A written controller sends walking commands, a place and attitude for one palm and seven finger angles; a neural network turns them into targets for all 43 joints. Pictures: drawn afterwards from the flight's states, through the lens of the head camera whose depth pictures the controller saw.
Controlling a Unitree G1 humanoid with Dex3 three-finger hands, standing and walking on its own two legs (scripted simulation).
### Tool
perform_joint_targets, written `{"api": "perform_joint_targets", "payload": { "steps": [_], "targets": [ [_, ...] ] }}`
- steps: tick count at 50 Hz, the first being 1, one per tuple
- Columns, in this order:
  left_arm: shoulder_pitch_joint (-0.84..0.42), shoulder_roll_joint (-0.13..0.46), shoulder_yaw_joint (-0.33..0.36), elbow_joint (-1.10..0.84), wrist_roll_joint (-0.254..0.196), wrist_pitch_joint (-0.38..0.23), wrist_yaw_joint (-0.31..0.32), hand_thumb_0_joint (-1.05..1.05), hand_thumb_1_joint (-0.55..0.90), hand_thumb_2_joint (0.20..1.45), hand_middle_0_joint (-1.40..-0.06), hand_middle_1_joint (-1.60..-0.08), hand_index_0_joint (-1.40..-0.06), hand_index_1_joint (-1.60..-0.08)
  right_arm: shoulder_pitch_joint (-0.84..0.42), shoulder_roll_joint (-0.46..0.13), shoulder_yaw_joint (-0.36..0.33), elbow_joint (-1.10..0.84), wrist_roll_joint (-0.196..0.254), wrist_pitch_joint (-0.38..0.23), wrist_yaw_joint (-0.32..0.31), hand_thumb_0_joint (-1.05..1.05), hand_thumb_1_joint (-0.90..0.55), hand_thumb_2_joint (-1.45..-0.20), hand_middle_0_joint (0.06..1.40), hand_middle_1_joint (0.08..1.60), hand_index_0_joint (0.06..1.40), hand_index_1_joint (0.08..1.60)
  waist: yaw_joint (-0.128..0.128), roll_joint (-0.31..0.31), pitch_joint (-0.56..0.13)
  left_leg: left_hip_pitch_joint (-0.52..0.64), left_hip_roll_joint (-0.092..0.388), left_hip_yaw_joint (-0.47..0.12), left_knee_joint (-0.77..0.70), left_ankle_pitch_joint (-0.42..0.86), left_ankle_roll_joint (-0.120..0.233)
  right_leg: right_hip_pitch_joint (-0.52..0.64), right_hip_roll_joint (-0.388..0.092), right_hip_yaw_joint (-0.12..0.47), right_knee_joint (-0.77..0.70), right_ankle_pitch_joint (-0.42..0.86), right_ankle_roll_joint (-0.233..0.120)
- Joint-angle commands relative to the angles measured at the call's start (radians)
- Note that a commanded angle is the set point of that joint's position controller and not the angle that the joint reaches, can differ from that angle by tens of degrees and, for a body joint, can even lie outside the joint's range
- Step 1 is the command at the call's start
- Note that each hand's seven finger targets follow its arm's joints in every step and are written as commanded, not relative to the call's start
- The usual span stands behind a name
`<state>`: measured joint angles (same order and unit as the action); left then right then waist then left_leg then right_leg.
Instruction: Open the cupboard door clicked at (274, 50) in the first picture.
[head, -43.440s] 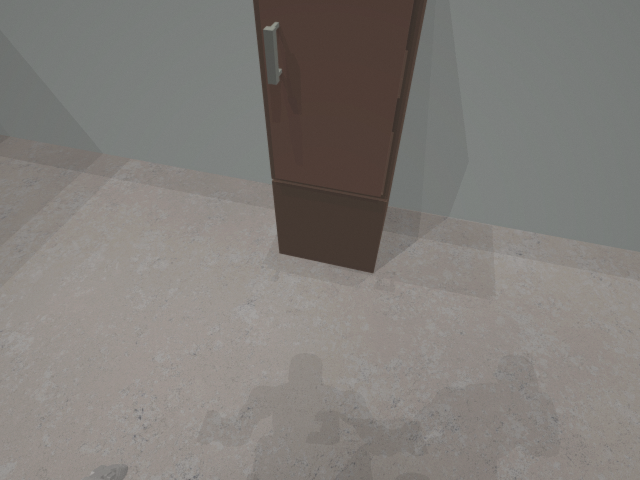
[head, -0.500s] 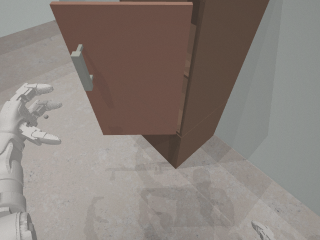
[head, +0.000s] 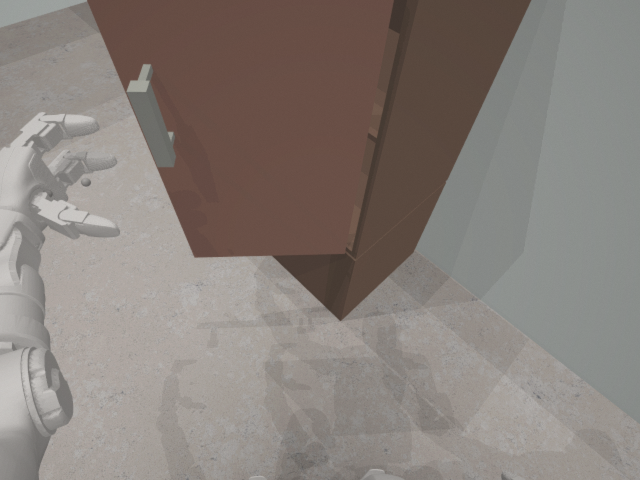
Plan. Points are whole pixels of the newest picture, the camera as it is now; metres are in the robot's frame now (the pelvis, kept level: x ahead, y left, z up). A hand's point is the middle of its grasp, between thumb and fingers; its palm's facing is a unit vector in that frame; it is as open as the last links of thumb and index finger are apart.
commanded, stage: move the hooked fingers beside the handle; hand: left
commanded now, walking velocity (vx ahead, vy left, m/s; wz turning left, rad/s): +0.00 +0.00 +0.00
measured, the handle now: (156, 117) +0.57 +0.23 +0.10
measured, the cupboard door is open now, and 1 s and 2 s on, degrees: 49 49 49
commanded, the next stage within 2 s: slide the fingers in behind the handle in 1.40 s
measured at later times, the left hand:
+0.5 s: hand (94, 139) +0.51 +0.29 +0.12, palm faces +0.03 -1.00 -0.01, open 14.0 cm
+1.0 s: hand (99, 131) +0.54 +0.30 +0.10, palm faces +0.05 -1.00 -0.01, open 13.9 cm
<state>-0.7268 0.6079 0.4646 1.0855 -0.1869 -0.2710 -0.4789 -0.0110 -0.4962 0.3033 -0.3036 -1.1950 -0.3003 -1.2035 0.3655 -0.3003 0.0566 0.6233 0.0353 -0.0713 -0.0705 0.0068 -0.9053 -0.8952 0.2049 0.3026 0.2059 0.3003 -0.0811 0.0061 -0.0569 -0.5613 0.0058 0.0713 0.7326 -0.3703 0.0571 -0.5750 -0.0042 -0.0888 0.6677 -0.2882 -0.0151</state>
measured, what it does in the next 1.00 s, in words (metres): stands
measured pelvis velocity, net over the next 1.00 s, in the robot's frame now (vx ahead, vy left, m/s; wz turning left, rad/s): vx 0.03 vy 0.00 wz -0.03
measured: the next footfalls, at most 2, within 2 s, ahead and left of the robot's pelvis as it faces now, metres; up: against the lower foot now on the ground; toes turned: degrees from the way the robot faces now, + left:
none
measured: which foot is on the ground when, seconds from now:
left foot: down 0.00-1.00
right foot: down 0.00-1.00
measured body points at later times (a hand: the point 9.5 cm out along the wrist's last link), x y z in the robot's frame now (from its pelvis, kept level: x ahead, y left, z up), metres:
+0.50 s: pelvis +0.00 +0.01 -0.01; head +0.13 +0.03 +0.42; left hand +0.50 +0.34 +0.12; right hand -0.02 -0.27 -0.10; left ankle -0.01 +0.08 -0.72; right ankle +0.02 -0.11 -0.71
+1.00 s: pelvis +0.03 +0.00 -0.01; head +0.17 +0.03 +0.41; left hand +0.53 +0.35 +0.10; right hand -0.02 -0.27 -0.10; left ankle -0.01 +0.08 -0.71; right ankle +0.02 -0.11 -0.71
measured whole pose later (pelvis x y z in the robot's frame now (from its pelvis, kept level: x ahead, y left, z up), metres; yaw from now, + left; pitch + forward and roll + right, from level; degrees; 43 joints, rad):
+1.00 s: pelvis +0.03 +0.00 -0.01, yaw -2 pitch +22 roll -4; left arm -0.98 0.86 0.56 1.27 -0.09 -0.25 -0.50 -0.01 -0.49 0.30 -0.30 -1.19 -0.30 -1.20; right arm 0.46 -0.30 0.07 0.59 0.01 0.11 -0.04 0.00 -0.91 -0.89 0.21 0.30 0.21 0.30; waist -0.19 0.01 -0.06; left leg -0.77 0.05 0.06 0.83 -0.44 0.06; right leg -0.76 0.03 -0.10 0.70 -0.31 -0.01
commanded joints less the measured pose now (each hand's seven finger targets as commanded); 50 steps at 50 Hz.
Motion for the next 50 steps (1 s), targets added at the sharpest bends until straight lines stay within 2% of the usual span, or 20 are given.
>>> {"api": "perform_joint_targets", "payload": {
  "steps": [1, 8, 10, 11, 14, 18, 19, 23, 26, 28, 29, 31, 32, 34, 36, 39, 41, 45, 48, 50],
  "targets": [
    [-0.459, 0.328, 0.050, -0.178, -0.014, -0.088, 0.003, 0.000, -0.500, 0.300, -0.300, -1.200, -0.300, -1.200, 0.109, -0.178, -0.073, -0.069, -0.005, -0.004, -0.012, 0.000, -0.900, -0.900, 0.200, 0.300, 0.200, 0.300, -0.018, 0.106, -0.360, 0.217, 0.021, -0.127, -0.082, 0.390, -0.044, 0.111, 0.030, 0.053, -0.034, 0.239, -0.011],
    [-0.553, 0.377, 0.048, -0.099, 0.012, -0.090, 0.002, 0.000, -0.500, 0.300, -0.300, -1.200, -0.300, -1.200, 0.150, -0.192, -0.071, -0.051, -0.011, 0.031, -0.016, 0.000, -0.900, -0.900, 0.200, 0.300, 0.200, 0.300, -0.050, 0.115, -0.359, 0.210, 0.027, -0.141, -0.063, 0.389, -0.046, 0.050, 0.036, 0.047, -0.025, 0.208, -0.013],
    [-0.561, 0.426, 0.081, -0.093, 0.018, -0.093, 0.001, 0.000, -0.500, 0.300, -0.300, -1.200, -0.300, -1.200, 0.166, -0.196, -0.073, -0.046, -0.015, 0.041, -0.014, 0.000, -0.900, -0.900, 0.200, 0.300, 0.200, 0.300, -0.044, 0.140, -0.411, 0.221, 0.028, -0.142, -0.053, 0.419, -0.049, 0.063, 0.036, 0.051, -0.020, 0.228, -0.011],
    [-0.565, 0.421, 0.074, -0.097, 0.021, -0.095, -0.001, 0.000, -0.500, 0.300, -0.300, -1.200, -0.300, -1.200, 0.168, -0.193, -0.073, -0.046, -0.016, 0.046, -0.012, 0.000, -0.900, -0.900, 0.200, 0.300, 0.200, 0.300, -0.045, 0.170, -0.419, 0.227, 0.028, -0.138, -0.049, 0.423, -0.051, 0.056, 0.036, 0.052, -0.020, 0.229, -0.010],
    [-0.564, 0.462, 0.099, -0.059, 0.022, -0.093, -0.012, 0.000, -0.500, 0.300, -0.300, -1.200, -0.300, -1.200, 0.187, -0.201, -0.073, -0.044, -0.019, 0.064, -0.010, 0.000, -0.900, -0.900, 0.200, 0.300, 0.200, 0.300, -0.047, 0.132, -0.419, 0.203, 0.030, -0.136, -0.039, 0.449, -0.046, 0.066, 0.041, 0.051, -0.016, 0.254, -0.009],
    [-0.633, 0.464, 0.065, 0.006, 0.039, -0.072, -0.020, 0.000, -0.500, 0.300, -0.300, -1.200, -0.300, -1.200, 0.203, -0.207, -0.065, -0.040, -0.020, 0.084, -0.014, 0.000, -0.900, -0.900, 0.200, 0.300, 0.200, 0.300, -0.082, 0.140, -0.347, 0.152, 0.030, -0.138, -0.034, 0.376, -0.037, 0.013, 0.043, 0.051, -0.020, 0.209, -0.011],
    [-0.644, 0.523, 0.100, 0.002, 0.047, -0.071, -0.017, 0.000, -0.500, 0.300, -0.300, -1.200, -0.300, -1.200, 0.215, -0.213, -0.067, -0.039, -0.021, 0.091, -0.015, 0.000, -0.900, -0.900, 0.200, 0.300, 0.200, 0.300, -0.079, 0.141, -0.378, 0.150, 0.030, -0.140, -0.030, 0.381, -0.036, 0.022, 0.041, 0.054, -0.017, 0.215, -0.008],
    [-0.712, 0.502, 0.068, -0.019, 0.061, -0.080, -0.016, 0.000, -0.500, 0.300, -0.300, -1.200, -0.300, -1.200, 0.247, -0.211, -0.067, -0.034, -0.029, 0.104, -0.012, 0.000, -0.900, -0.900, 0.200, 0.300, 0.200, 0.300, -0.099, 0.216, -0.450, 0.227, 0.038, -0.155, -0.005, 0.485, -0.054, -0.024, 0.048, 0.046, -0.002, 0.233, -0.010],
    [-0.706, 0.542, 0.092, 0.035, 0.065, -0.066, -0.018, 0.000, -0.500, 0.300, -0.300, -1.200, -0.300, -1.200, 0.262, -0.216, -0.065, -0.027, -0.031, 0.121, -0.008, 0.000, -0.900, -0.900, 0.200, 0.300, 0.200, 0.300, -0.107, 0.165, -0.445, 0.192, 0.042, -0.153, 0.007, 0.484, -0.046, -0.017, 0.051, 0.049, -0.005, 0.251, -0.003],
    [-0.732, 0.538, 0.078, 0.045, 0.073, -0.054, -0.020, 0.000, -0.500, 0.300, -0.300, -1.200, -0.300, -1.200, 0.267, -0.216, -0.060, -0.032, -0.032, 0.129, -0.009, 0.000, -0.900, -0.900, 0.200, 0.300, 0.200, 0.300, -0.112, 0.196, -0.438, 0.181, 0.039, -0.150, 0.010, 0.485, -0.044, -0.023, 0.051, 0.048, 0.000, 0.257, -0.006],
    [-0.739, 0.570, 0.089, 0.051, 0.085, -0.047, -0.018, 0.000, -0.500, 0.300, -0.300, -1.200, -0.300, -1.200, 0.272, -0.218, -0.060, -0.031, -0.032, 0.135, -0.008, 0.000, -0.900, -0.900, 0.200, 0.300, 0.200, 0.300, -0.110, 0.215, -0.443, 0.176, 0.039, -0.147, 0.015, 0.482, -0.044, -0.026, 0.051, 0.052, -0.002, 0.256, -0.004],
    [-0.725, 0.611, 0.108, 0.073, 0.102, -0.036, -0.013, 0.000, -0.500, 0.300, -0.300, -1.200, -0.300, -1.200, 0.282, -0.219, -0.056, -0.039, -0.034, 0.144, -0.008, 0.000, -0.900, -0.900, 0.200, 0.300, 0.200, 0.300, -0.109, 0.182, -0.436, 0.131, 0.037, -0.148, 0.019, 0.463, -0.038, -0.010, 0.052, 0.049, 0.004, 0.257, -0.003],
    [-0.718, 0.578, 0.082, 0.069, 0.103, -0.034, -0.014, 0.000, -0.500, 0.300, -0.300, -1.200, -0.300, -1.200, 0.282, -0.215, -0.056, -0.043, -0.034, 0.146, -0.006, 0.000, -0.900, -0.900, 0.200, 0.300, 0.200, 0.300, -0.115, 0.198, -0.439, 0.137, 0.038, -0.142, 0.020, 0.470, -0.037, -0.016, 0.052, 0.050, 0.004, 0.267, -0.002],
    [-0.683, 0.606, 0.120, 0.044, 0.092, -0.044, -0.018, 0.000, -0.500, 0.300, -0.300, -1.200, -0.300, -1.200, 0.292, -0.218, -0.060, -0.050, -0.037, 0.151, -0.003, 0.000, -0.900, -0.900, 0.200, 0.300, 0.200, 0.300, -0.097, 0.196, -0.493, 0.169, 0.042, -0.144, 0.031, 0.533, -0.042, 0.002, 0.057, 0.049, 0.014, 0.303, -0.004],
    [-0.675, 0.606, 0.125, 0.023, 0.087, -0.046, -0.026, 0.000, -0.500, 0.300, -0.300, -1.200, -0.300, -1.200, 0.296, -0.216, -0.064, -0.055, -0.037, 0.159, 0.002, 0.000, -0.900, -0.900, 0.200, 0.300, 0.200, 0.300, -0.096, 0.193, -0.505, 0.171, 0.043, -0.141, 0.035, 0.565, -0.042, 0.013, 0.059, 0.048, 0.016, 0.329, -0.001],
    [-0.659, 0.617, 0.143, 0.000, 0.078, -0.045, -0.035, 0.000, -0.500, 0.300, -0.300, -1.200, -0.300, -1.200, 0.297, -0.217, -0.069, -0.060, -0.036, 0.166, 0.007, 0.000, -0.900, -0.900, 0.200, 0.300, 0.200, 0.300, -0.090, 0.210, -0.515, 0.181, 0.044, -0.137, 0.042, 0.584, -0.040, 0.015, 0.062, 0.048, 0.019, 0.345, -0.002],
    [-0.640, 0.633, 0.156, 0.021, 0.081, -0.036, -0.032, 0.000, -0.500, 0.300, -0.300, -1.200, -0.300, -1.200, 0.292, -0.216, -0.068, -0.065, -0.035, 0.169, 0.009, 0.000, -0.900, -0.900, 0.200, 0.300, 0.200, 0.300, -0.092, 0.174, -0.481, 0.126, 0.039, -0.127, 0.041, 0.532, -0.029, 0.035, 0.062, 0.053, 0.018, 0.347, 0.000],
    [-0.662, 0.655, 0.173, -0.046, 0.084, -0.053, -0.026, 0.000, -0.500, 0.300, -0.300, -1.200, -0.300, -1.200, 0.297, -0.214, -0.071, -0.063, -0.038, 0.174, 0.013, 0.000, -0.900, -0.900, 0.200, 0.300, 0.200, 0.300, -0.084, 0.250, -0.525, 0.199, 0.044, -0.139, 0.052, 0.626, -0.044, 0.013, 0.065, 0.047, 0.025, 0.362, -0.003],
    [-0.673, 0.554, 0.111, -0.072, 0.065, -0.061, -0.031, 0.000, -0.500, 0.300, -0.300, -1.200, -0.300, -1.200, 0.294, -0.205, -0.071, -0.058, -0.035, 0.181, 0.017, 0.000, -0.900, -0.900, 0.200, 0.300, 0.200, 0.300, -0.102, 0.264, -0.517, 0.267, 0.054, -0.150, 0.059, 0.703, -0.054, -0.034, 0.071, 0.039, 0.021, 0.361, -0.004],
    [-0.654, 0.541, 0.108, -0.052, 0.059, -0.052, -0.036, 0.000, -0.500, 0.300, -0.300, -1.200, -0.300, -1.200, 0.296, -0.206, -0.075, -0.047, -0.035, 0.184, 0.019, 0.000, -0.900, -0.900, 0.200, 0.300, 0.200, 0.300, -0.103, 0.247, -0.509, 0.278, 0.057, -0.156, 0.062, 0.706, -0.056, -0.050, 0.072, 0.035, 0.016, 0.347, -0.002]
  ]
}}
